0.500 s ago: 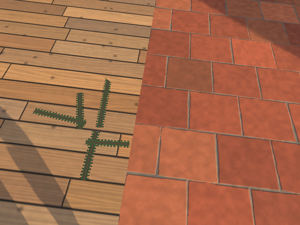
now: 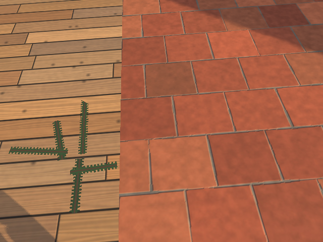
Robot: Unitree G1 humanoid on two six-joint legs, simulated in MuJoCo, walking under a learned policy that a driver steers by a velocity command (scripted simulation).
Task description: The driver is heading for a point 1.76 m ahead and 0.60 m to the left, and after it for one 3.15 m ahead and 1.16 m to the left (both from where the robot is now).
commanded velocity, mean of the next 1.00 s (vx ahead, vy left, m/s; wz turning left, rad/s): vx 0.14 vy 0.00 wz -0.03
